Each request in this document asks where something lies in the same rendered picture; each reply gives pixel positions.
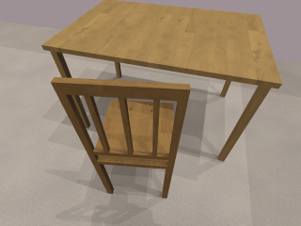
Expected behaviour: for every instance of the chair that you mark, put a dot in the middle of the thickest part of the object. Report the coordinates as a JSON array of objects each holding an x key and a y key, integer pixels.
[{"x": 134, "y": 133}]

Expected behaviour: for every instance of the table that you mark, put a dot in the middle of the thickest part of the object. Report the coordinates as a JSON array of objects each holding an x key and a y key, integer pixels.
[{"x": 226, "y": 45}]

